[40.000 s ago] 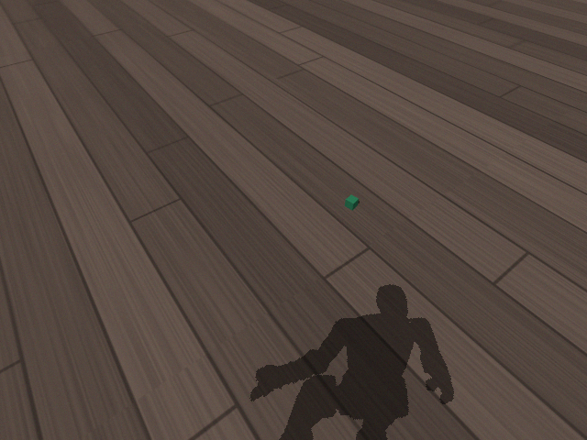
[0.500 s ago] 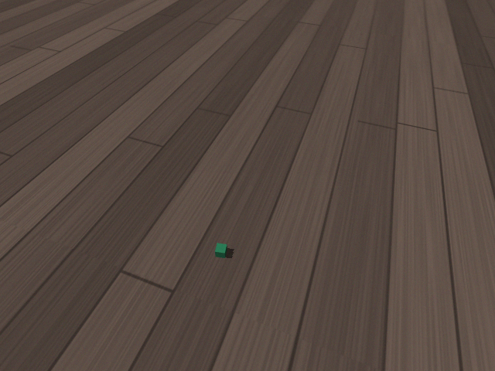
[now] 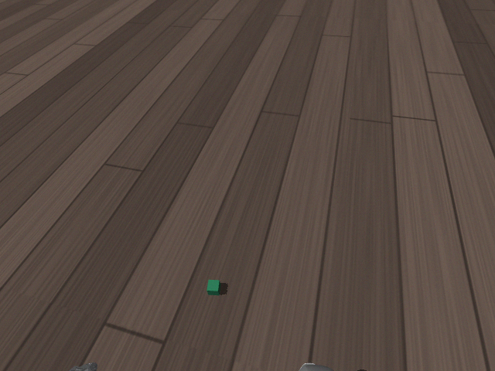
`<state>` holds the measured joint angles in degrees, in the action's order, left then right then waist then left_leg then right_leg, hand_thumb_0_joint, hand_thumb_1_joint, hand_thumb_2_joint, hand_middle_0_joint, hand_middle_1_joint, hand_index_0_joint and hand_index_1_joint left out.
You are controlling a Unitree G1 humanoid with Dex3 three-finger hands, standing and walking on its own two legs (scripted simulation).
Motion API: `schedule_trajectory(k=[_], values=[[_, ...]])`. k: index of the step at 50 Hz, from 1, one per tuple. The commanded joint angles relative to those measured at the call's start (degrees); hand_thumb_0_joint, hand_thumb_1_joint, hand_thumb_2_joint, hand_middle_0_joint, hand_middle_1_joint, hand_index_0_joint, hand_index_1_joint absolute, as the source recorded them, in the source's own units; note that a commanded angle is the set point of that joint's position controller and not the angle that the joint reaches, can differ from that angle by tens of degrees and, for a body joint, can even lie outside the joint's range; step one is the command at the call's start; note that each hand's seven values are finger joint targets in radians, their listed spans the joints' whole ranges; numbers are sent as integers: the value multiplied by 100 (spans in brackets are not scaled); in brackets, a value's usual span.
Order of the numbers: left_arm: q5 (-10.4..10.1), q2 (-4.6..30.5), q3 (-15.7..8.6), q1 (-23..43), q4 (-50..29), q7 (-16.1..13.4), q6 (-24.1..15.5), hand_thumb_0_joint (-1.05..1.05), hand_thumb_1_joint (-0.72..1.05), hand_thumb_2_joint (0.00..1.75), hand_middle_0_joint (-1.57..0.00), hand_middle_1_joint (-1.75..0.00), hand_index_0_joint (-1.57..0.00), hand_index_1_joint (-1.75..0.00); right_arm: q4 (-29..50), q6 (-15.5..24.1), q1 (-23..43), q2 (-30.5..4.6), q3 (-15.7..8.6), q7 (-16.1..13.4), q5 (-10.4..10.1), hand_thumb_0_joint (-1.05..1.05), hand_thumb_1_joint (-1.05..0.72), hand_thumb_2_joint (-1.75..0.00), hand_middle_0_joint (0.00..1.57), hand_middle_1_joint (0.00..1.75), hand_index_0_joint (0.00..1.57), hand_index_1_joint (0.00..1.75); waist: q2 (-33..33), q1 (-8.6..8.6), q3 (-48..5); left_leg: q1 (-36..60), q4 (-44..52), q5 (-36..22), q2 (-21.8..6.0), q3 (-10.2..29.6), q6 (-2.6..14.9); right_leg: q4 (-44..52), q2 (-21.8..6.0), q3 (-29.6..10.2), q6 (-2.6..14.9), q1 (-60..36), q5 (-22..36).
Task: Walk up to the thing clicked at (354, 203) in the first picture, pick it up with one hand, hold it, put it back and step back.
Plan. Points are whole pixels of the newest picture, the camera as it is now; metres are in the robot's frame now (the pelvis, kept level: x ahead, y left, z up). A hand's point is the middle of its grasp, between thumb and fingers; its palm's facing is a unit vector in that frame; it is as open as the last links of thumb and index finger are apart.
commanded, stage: walk up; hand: left
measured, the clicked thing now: (213, 287) +0.57 +0.17 -0.73
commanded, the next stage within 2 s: none
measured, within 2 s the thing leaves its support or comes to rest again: neither
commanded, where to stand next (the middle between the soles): +0.21 -0.03 m, yaw -4 degrees
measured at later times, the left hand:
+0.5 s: hand out of the picture +0.17 +0.27 -0.16, palm faces +0.01 -0.95 -0.32, open 7.4 cm
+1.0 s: hand out of the picture +0.14 +0.26 -0.13, palm faces -0.03 -0.92 -0.38, open 7.4 cm
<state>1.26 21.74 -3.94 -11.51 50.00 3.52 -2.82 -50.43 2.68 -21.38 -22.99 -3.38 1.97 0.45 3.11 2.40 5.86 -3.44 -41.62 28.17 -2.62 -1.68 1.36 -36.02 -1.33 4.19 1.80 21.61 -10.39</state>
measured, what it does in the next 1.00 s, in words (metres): steps on the spot: left foot, then right foot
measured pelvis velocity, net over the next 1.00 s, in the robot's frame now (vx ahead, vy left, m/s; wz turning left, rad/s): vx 0.08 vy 0.00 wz -0.01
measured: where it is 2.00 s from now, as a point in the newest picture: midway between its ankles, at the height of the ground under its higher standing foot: outside the picture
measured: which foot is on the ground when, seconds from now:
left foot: up 0.00-0.34, down 0.36-1.00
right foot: down 0.00-0.40, up 0.42-0.66, down 0.68-1.00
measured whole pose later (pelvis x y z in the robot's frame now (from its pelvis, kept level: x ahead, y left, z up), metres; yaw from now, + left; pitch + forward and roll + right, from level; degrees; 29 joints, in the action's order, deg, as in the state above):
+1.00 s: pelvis +0.08 +0.00 +0.02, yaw +0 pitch -4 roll +0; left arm 0.4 20.9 -0.3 -10.6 60.2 0.1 -0.6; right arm -60.3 -0.9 -7.5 -20.9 -0.9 2.3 0.7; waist 2.0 0.1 3.8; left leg -17.7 -28.8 7.7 -1.1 -1.0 0.0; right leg -30.6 -1.6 -0.9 -1.8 7.7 -19.4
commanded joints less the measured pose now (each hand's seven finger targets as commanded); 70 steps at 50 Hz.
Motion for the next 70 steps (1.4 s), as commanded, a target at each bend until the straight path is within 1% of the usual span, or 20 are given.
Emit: schedule_trajectory(k=[1,6,12,15,18,19,20,21,25,30,33,34,36,37,39,41,46,49,64,70], values=[[-134,1982,-588,-1171,-351,-196,-144,0,90,90,-20,-30,-20,-30,570,148,-260,-1344,-253,-220,-42,0,-90,-90,20,30,20,30,-1432,-746,-788,-3024,-3120,282,332,483,130,1925,-2436,-4088,1651,-2573,-537],[-129,1394,-364,-345,-590,-239,-184,0,90,90,-20,-30,-20,-30,315,31,-496,-1045,-242,-61,-66,0,-90,-90,20,30,20,30,-1141,-199,42,-2189,-2291,-1036,42,588,23,2182,-1101,-1369,919,-527,-195],[-20,1214,-217,-313,-650,-350,-135,0,90,90,-20,-30,-20,-30,291,13,131,-758,-156,-146,-10,0,-90,-90,20,30,20,30,-1152,-362,-260,-1696,-194,-1339,-45,210,-327,1389,-1120,-517,1069,-610,2845],[-111,1337,-180,-204,-665,-368,15,0,90,90,-20,-30,-20,-30,269,19,200,-761,-148,-238,1,0,-90,-90,20,30,20,30,-1064,-328,-691,-1324,283,-1780,184,-68,-188,615,-1183,-590,919,-921,3141],[-191,1195,-82,-35,-643,-404,180,0,90,90,-20,-30,-20,-30,204,36,189,-1079,-256,-305,54,0,-90,-90,20,30,20,30,-516,-109,-817,-585,1251,-3147,14,310,99,-248,-833,-549,477,-268,1403],[-249,1032,-34,-176,-656,-403,216,0,90,90,-20,-30,-20,-30,293,41,344,-1492,-339,-322,93,0,-90,-90,20,30,20,30,393,-227,-949,-443,1492,-4124,-941,1466,422,-853,-261,-290,170,43,294],[-314,920,3,-436,-563,-432,301,0,90,90,-20,-30,-20,-30,446,50,547,-1652,-330,-322,72,0,-90,-90,20,30,20,30,703,-294,-1167,-452,1810,-4376,-1692,2507,1017,-1489,338,-348,32,90,-1915],[-292,1114,-50,-477,-383,-491,410,0,90,90,-20,-30,-20,-30,406,39,677,-1735,-344,-331,20,0,-90,-90,20,30,20,30,903,-219,-1248,-702,1872,-3753,-2032,2976,1563,-2115,148,-800,25,-155,-2654],[-247,1163,-97,-383,-94,-440,427,0,90,90,-20,-30,-20,-30,429,-19,1151,-1350,-204,-398,10,0,-90,-90,20,30,20,30,709,-357,-1049,-935,1579,-3586,-1242,1606,1071,-2297,140,-1013,53,-7,-2309],[-194,1084,-67,-311,158,-431,299,0,90,90,-20,-30,-20,-30,341,-131,1248,-1283,-183,-321,106,0,-90,-90,20,30,20,30,786,-197,-1047,-710,1493,-2659,-1045,1389,926,-750,138,-453,-165,-289,-2003],[-116,997,-58,-711,517,-467,188,0,90,90,-20,-30,-20,-30,326,-252,1593,-1302,-168,-245,56,0,-90,-90,20,30,20,30,662,-458,-963,-1229,1163,-1916,-931,1204,767,1019,207,-230,-106,-1169,-886],[-55,1090,-67,-666,554,-494,123,0,90,90,-20,-30,-20,-30,325,-274,1708,-1084,-87,-221,-12,0,-90,-90,20,30,20,30,397,-498,-895,-1537,954,-1939,-835,1068,520,1181,-2,-612,-33,-1379,-555],[53,1683,-143,71,347,-496,47,0,90,90,-20,-30,-20,-30,294,-279,1795,-786,-22,-186,-61,0,-90,-90,20,30,20,30,-950,-249,-270,-2003,519,-755,42,426,-25,1856,-1339,-2590,603,-363,-1409],[70,1927,-134,674,204,-472,59,0,90,90,-20,-30,-20,-30,138,-295,1752,-979,-127,-206,-19,0,-90,-90,20,30,20,30,-1238,-104,-113,-1133,37,-135,-20,477,-38,1741,-1630,-2613,872,699,-1511],[-10,1350,12,865,160,-433,38,0,90,90,-20,-30,-20,-30,-93,-226,1556,-1033,-146,-139,-35,0,-90,-90,20,30,20,30,-693,110,-185,-449,923,-946,-170,544,12,1407,-990,-1484,368,656,-1242],[-55,1194,51,552,386,-430,-9,0,90,90,-20,-30,-20,-30,-151,-151,1853,-933,-84,-96,-56,0,-90,-90,20,30,20,30,-652,-126,-543,-454,1324,-2157,-416,930,190,1252,-534,-1056,35,-66,-436],[-58,1266,70,641,529,-390,52,0,90,90,-20,-30,-20,-30,-420,-195,1934,-988,-33,-62,-9,0,-90,-90,20,30,20,30,-783,-157,-193,-757,1825,-737,-298,883,12,1768,-624,-1285,71,-76,-1783],[-89,1209,86,506,657,-392,61,0,90,90,-20,-30,-20,-30,-582,-167,1921,-1032,-1,-60,15,0,-90,-90,20,30,20,30,-442,-222,-208,-884,2155,-641,-426,1040,42,1711,-480,-1103,89,-406,-1391],[-115,1161,119,703,1025,-416,87,0,90,90,-20,-30,-20,-30,-1045,-117,1908,-909,41,-144,-35,0,-90,-90,20,30,20,30,-161,-223,-867,-504,2149,-2547,-498,804,21,1892,-523,-910,8,-1368,306],[-99,1140,136,805,1106,-416,108,0,90,90,-20,-30,-20,-30,-1079,-154,2034,-937,23,-145,-28,0,-90,-90,20,30,20,30,-186,-193,-752,-436,2266,-2272,-510,821,14,1987,-516,-871,-30,-1210,125]])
